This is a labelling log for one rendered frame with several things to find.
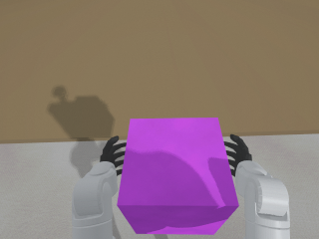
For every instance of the robot right forearm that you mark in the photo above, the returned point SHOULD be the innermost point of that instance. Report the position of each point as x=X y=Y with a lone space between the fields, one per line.
x=266 y=202

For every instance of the robot left hand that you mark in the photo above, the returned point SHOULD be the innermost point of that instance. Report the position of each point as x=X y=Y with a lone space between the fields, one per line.
x=109 y=155

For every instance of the robot right hand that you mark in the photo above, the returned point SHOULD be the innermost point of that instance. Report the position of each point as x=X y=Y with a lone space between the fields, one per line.
x=241 y=152

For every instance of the carton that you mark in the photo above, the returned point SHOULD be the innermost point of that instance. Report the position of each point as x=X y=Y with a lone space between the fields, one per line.
x=176 y=177

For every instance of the robot left forearm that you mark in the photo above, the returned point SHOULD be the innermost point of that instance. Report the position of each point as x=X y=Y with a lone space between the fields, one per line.
x=92 y=205

